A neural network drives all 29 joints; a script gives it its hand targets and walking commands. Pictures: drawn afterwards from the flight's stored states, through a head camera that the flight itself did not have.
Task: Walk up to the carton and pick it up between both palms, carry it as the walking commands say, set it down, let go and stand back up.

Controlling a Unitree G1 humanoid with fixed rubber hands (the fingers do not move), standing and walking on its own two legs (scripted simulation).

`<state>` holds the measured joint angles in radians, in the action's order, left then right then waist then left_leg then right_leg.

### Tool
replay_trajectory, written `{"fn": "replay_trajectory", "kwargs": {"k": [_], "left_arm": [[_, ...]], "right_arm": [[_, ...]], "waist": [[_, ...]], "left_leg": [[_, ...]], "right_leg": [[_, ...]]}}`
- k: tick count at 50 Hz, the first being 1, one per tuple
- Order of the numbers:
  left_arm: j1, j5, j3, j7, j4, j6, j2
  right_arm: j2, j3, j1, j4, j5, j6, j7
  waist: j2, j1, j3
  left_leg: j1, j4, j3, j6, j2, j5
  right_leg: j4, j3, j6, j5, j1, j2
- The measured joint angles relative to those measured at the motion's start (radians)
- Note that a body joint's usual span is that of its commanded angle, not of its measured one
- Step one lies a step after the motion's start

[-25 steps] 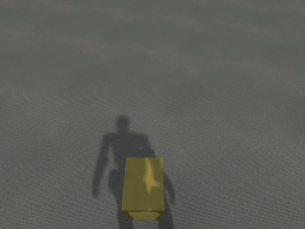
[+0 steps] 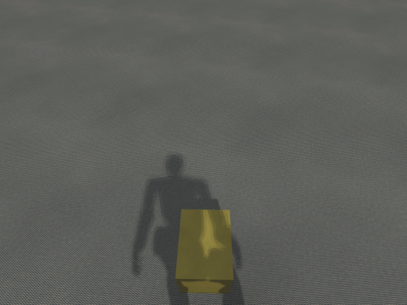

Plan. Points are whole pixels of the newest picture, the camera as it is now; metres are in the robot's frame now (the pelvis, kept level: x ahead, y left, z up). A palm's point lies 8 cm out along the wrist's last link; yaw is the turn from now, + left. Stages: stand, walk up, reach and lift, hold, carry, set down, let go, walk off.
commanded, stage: walk up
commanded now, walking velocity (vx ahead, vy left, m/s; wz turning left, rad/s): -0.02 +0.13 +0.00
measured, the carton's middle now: (205, 251) +0.45 +0.02 -0.65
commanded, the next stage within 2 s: none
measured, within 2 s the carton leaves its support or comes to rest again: neither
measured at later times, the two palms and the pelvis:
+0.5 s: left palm out of the picture -0.05 +0.25 -0.14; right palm out of the picture +0.02 -0.23 -0.15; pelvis +0.00 +0.01 -0.01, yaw +1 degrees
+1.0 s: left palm out of the picture +0.00 +0.22 -0.14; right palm out of the picture -0.04 -0.19 -0.12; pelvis +0.00 +0.01 +0.01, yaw -1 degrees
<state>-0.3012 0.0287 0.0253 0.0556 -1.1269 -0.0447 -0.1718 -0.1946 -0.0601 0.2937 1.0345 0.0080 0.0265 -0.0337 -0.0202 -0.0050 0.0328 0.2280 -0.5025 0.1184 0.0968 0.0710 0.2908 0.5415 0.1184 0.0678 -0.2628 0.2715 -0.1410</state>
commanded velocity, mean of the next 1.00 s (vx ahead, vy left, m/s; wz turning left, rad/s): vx -0.02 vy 0.09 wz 0.00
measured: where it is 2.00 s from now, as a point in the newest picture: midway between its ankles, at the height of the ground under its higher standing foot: outside the picture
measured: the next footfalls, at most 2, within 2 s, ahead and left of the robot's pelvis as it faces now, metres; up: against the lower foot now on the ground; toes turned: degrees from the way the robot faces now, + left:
right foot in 1.08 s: +0.00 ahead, -0.14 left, +0.00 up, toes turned -5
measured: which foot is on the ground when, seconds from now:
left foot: down 0.00-1.00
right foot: down 0.00-0.58, up 0.60-1.00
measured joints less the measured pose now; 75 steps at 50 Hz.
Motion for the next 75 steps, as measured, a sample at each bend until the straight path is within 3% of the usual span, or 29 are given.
{"fn": "replay_trajectory", "kwargs": {"k": [7,15,20,23,27,28,31,32,36,42,50,54,56,61,75], "left_arm": [[-0.015,-0.001,0.006,0.001,0.007,-0.001,-0.005],[-0.025,-0.003,0.005,0.0,0.017,-0.009,-0.01],[-0.041,-0.004,0.004,0.0,0.017,-0.003,-0.005],[-0.051,-0.003,0.008,0.001,0.019,0.001,-0.004],[-0.047,0.0,0.025,0.005,0.026,0.002,-0.005],[-0.04,0.0,0.03,0.004,0.027,0.0,-0.006],[-0.012,-0.005,0.026,-0.002,0.046,-0.017,-0.013],[-0.002,-0.006,0.025,-0.004,0.057,-0.024,-0.014],[0.01,-0.011,0.034,-0.013,0.093,-0.031,-0.021],[0.003,-0.019,0.025,-0.018,0.085,-0.022,-0.011],[-0.022,-0.023,0.009,-0.019,0.065,0.003,0.031],[-0.043,-0.021,0.003,-0.016,0.046,0.026,0.047],[-0.053,-0.018,-0.003,-0.016,0.027,0.034,0.063],[-0.085,-0.017,-0.023,-0.013,0.001,0.057,0.084],[-0.087,-0.02,-0.034,-0.011,0.018,0.084,0.087]], "right_arm": [[-0.004,0.0,-0.005,-0.014,0.003,0.0,0.004],[0.003,0.0,0.003,-0.015,0.0,0.004,0.005],[0.002,-0.001,0.006,-0.014,-0.003,0.004,0.006],[-0.002,-0.001,0.0,-0.021,-0.002,0.002,0.006],[-0.014,-0.003,0.0,-0.042,0.0,0.006,0.01],[-0.016,-0.002,0.003,-0.046,0.0,0.005,0.012],[-0.01,0.0,0.015,-0.045,0.003,-0.004,0.012],[-0.005,0.002,0.02,-0.038,0.001,-0.005,0.011],[0.031,0.018,0.025,0.011,-0.008,-0.022,-0.004],[0.085,0.036,0.037,0.046,-0.015,-0.047,-0.014],[0.104,0.034,0.048,0.083,-0.013,-0.05,-0.008],[0.094,0.031,0.048,0.093,-0.016,-0.044,-0.002],[0.082,0.032,0.045,0.098,-0.019,-0.041,0.001],[0.066,0.036,0.026,0.108,-0.015,-0.038,0.004],[0.048,0.037,-0.014,0.121,-0.014,-0.028,0.0]], "waist": [[-0.003,0.0,-0.005],[0.007,-0.001,-0.011],[-0.003,-0.002,-0.013],[-0.008,-0.004,-0.013],[-0.009,-0.004,-0.009],[-0.004,-0.002,-0.006],[0.016,0.006,0.0],[0.021,0.006,0.0],[0.039,0.019,0.0],[0.059,0.034,-0.005],[0.066,0.038,-0.013],[0.071,0.035,-0.013],[0.048,0.034,-0.011],[0.014,0.021,-0.017],[0.001,0.003,-0.026]], "left_leg": [[0.024,-0.028,0.001,-0.008,-0.003,0.012],[0.005,0.003,0.016,0.014,0.009,0.0],[0.008,-0.006,0.013,0.006,0.003,0.008],[0.03,-0.043,0.009,-0.023,-0.005,0.026],[0.081,-0.146,0.005,-0.113,-0.021,0.077],[0.077,-0.147,0.011,-0.112,-0.021,0.097],[0.051,-0.104,0.042,0.018,-0.006,0.068],[0.037,-0.078,0.05,0.033,-0.004,0.054],[-0.043,0.059,0.066,0.021,-0.003,-0.007],[-0.103,0.183,0.063,0.02,-0.01,-0.072],[-0.104,0.204,0.059,0.006,-0.013,-0.092],[-0.093,0.172,0.061,-0.009,-0.012,-0.079],[-0.096,0.158,0.05,-0.02,-0.029,-0.071],[-0.102,0.16,0.03,-0.048,-0.062,-0.075],[-0.093,0.144,0.016,-0.102,-0.111,-0.069]], "right_leg": [[0.008,0.009,0.004,-0.001,0.011,-0.005],[0.012,0.007,-0.011,-0.007,0.01,-0.021],[0.003,0.017,0.011,-0.004,0.003,-0.021],[0.012,0.025,0.013,-0.009,0.009,-0.02],[0.05,0.035,0.023,-0.027,0.027,-0.026],[0.061,0.034,0.029,-0.032,0.03,-0.031],[0.145,-0.01,0.004,-0.137,0.061,-0.027],[0.191,-0.032,-0.009,-0.174,0.075,-0.014],[0.276,-0.093,-0.025,-0.157,0.066,0.059],[0.214,-0.099,-0.033,-0.112,-0.008,0.105],[0.026,-0.092,-0.042,-0.113,-0.085,0.089],[-0.123,-0.077,-0.05,-0.012,-0.128,0.07],[-0.143,-0.063,-0.044,0.0,-0.147,0.085],[-0.193,-0.044,-0.069,0.013,-0.179,0.121],[-0.19,-0.039,-0.122,0.004,-0.173,0.17]]}}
